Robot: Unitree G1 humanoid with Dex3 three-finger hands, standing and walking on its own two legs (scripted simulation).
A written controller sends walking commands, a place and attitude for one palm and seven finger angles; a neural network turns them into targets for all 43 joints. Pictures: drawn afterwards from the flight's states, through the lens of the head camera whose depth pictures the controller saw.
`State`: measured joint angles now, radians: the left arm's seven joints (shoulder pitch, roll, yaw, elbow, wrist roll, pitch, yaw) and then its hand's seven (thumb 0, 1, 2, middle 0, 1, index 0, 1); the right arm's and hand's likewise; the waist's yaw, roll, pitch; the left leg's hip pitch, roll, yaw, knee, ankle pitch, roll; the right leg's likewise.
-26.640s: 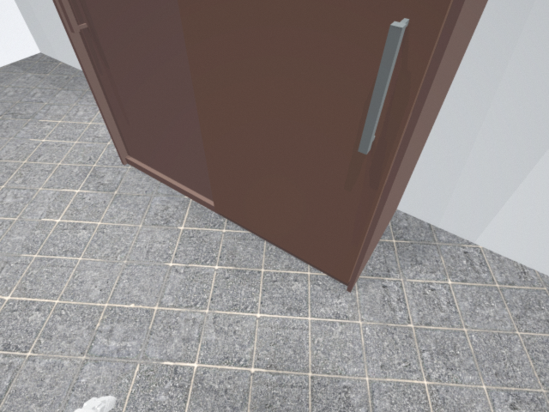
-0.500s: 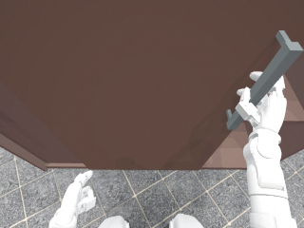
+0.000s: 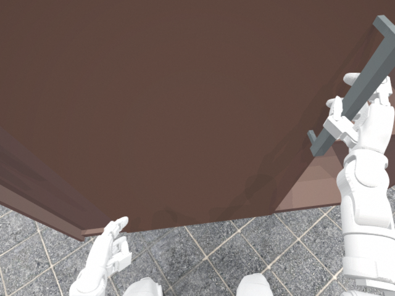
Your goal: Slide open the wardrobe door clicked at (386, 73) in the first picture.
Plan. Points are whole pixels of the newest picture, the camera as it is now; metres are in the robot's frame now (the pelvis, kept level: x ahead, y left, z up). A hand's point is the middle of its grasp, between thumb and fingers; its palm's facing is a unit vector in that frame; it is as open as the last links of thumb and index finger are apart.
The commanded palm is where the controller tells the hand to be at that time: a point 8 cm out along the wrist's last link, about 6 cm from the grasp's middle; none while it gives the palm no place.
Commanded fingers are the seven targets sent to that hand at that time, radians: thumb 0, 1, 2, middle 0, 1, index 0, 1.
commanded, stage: step sideways, sliding the door along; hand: right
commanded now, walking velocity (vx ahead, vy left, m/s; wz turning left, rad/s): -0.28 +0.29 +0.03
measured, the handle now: (342, 101) +0.41 -0.30 +0.13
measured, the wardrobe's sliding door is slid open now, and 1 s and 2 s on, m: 0.45 0.45 0.45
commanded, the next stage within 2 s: stop walking and hold the door there in 0.18 s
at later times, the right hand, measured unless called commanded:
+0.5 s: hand (338, 119) +0.37 -0.28 +0.13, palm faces +0.45 +0.84 -0.30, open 6.3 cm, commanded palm +0.32 -0.30 +0.09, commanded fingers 0.00 -0.90 -0.90 0.45 1.40 0.45 1.40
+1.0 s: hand (339, 119) +0.37 -0.28 +0.12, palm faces +0.60 +0.70 -0.39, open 6.9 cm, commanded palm +0.32 -0.30 +0.09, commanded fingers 0.00 -0.90 -0.90 0.45 1.40 0.45 1.40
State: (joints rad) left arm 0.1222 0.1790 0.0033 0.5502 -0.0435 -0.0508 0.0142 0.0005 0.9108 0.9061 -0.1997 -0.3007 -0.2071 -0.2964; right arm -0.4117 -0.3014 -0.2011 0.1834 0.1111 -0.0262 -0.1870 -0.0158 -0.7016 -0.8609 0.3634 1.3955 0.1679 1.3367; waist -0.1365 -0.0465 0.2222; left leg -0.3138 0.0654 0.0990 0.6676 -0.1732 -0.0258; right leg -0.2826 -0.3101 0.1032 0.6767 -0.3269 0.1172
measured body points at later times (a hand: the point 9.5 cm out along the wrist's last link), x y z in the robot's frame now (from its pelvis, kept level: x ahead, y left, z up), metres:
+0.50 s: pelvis +0.05 +0.03 +0.04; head +0.13 -0.03 +0.48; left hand +0.21 +0.26 -0.03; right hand +0.34 -0.32 +0.14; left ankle +0.05 +0.21 -0.46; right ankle +0.03 -0.10 -0.72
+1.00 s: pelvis +0.08 +0.06 +0.00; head +0.13 +0.08 +0.44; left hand +0.23 +0.34 -0.10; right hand +0.33 -0.32 +0.15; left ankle +0.16 +0.27 -0.71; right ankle +0.09 -0.07 -0.69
